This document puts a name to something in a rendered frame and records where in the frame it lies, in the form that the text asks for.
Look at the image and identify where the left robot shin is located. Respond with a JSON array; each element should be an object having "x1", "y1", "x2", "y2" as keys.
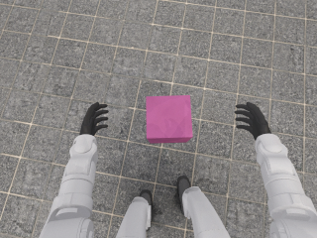
[{"x1": 130, "y1": 196, "x2": 148, "y2": 205}]

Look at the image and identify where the left robot hand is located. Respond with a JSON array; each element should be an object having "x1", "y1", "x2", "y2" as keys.
[{"x1": 79, "y1": 102, "x2": 109, "y2": 136}]

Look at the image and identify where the right robot upper arm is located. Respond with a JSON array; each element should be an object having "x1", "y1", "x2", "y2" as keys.
[{"x1": 269, "y1": 218, "x2": 317, "y2": 238}]

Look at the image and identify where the right robot shin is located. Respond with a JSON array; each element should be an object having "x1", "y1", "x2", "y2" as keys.
[{"x1": 183, "y1": 186, "x2": 201, "y2": 196}]

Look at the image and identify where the robot shin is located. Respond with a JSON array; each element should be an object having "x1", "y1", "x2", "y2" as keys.
[
  {"x1": 130, "y1": 196, "x2": 148, "y2": 205},
  {"x1": 183, "y1": 186, "x2": 201, "y2": 196}
]

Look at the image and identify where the left robot forearm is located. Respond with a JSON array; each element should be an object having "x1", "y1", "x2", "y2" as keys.
[{"x1": 39, "y1": 134, "x2": 98, "y2": 238}]

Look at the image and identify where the left robot upper arm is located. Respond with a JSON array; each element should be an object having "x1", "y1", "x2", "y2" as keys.
[{"x1": 41, "y1": 217, "x2": 94, "y2": 238}]

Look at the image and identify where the right robot forearm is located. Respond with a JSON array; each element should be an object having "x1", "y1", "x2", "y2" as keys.
[{"x1": 255, "y1": 133, "x2": 317, "y2": 222}]

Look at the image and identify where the carton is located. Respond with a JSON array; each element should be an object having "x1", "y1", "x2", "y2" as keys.
[{"x1": 146, "y1": 95, "x2": 193, "y2": 144}]

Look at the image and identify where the right robot hand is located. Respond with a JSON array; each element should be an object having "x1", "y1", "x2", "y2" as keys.
[{"x1": 234, "y1": 102, "x2": 271, "y2": 140}]

